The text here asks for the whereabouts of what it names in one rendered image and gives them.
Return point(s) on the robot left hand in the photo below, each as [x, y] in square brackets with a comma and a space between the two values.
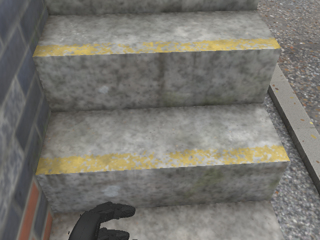
[88, 225]

